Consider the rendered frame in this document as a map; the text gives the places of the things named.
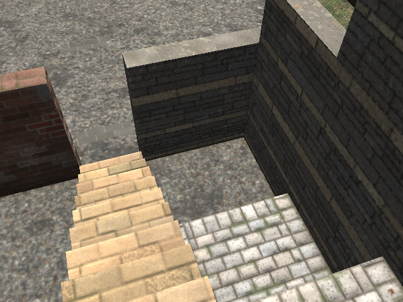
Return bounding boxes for stairs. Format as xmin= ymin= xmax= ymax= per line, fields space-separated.
xmin=61 ymin=151 xmax=216 ymax=302

